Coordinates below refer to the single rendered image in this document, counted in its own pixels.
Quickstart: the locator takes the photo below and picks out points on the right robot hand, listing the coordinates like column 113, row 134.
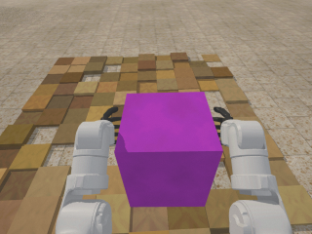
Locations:
column 226, row 116

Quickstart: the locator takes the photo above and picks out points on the robot left upper arm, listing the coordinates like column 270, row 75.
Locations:
column 85, row 216

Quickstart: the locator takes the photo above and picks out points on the left robot forearm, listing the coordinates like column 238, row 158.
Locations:
column 89, row 164

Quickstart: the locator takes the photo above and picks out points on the right robot forearm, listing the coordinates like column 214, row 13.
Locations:
column 249, row 160

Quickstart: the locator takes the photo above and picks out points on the left robot hand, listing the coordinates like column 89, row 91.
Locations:
column 112, row 119

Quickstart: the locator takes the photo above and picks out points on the carton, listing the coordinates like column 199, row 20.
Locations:
column 167, row 149

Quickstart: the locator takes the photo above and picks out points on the robot right upper arm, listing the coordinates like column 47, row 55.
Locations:
column 258, row 217

